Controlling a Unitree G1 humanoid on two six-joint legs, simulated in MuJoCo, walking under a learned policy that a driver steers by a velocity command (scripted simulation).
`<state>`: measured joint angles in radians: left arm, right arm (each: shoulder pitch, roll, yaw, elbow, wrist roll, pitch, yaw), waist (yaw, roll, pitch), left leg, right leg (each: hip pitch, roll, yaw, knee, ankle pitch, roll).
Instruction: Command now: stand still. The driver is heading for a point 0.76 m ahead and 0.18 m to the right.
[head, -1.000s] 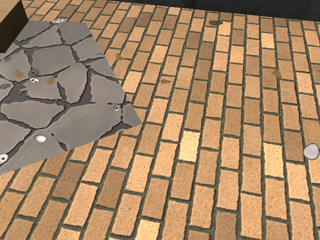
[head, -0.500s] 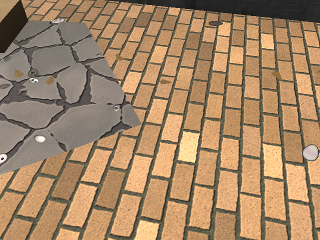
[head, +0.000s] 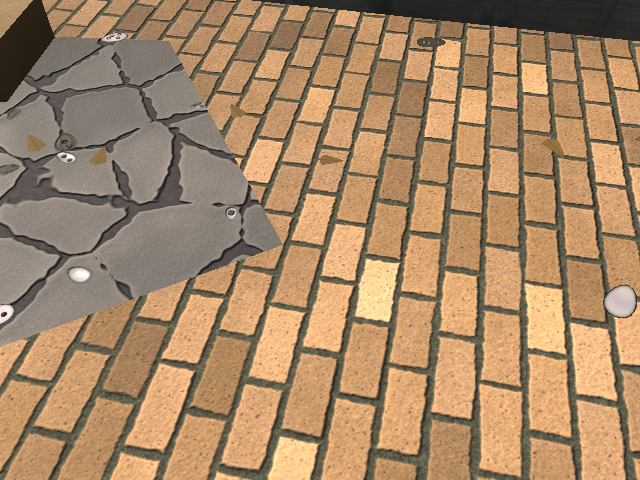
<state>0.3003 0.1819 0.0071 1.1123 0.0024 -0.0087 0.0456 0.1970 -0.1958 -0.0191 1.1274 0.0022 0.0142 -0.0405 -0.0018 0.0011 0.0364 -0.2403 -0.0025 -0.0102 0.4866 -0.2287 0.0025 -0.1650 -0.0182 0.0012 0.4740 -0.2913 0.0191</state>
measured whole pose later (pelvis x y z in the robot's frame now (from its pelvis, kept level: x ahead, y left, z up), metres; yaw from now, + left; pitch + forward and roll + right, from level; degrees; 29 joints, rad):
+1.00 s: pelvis +0.15 -0.03 +0.00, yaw -1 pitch +3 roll +1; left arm 0.59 0.14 0.00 1.10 0.00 -0.08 0.02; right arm 0.05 -0.23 -0.04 0.88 0.03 -0.11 0.03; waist 0.06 0.01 -0.01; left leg -0.76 0.05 0.07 0.97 -0.13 0.05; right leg 0.11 0.01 0.01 0.22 -0.37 -0.03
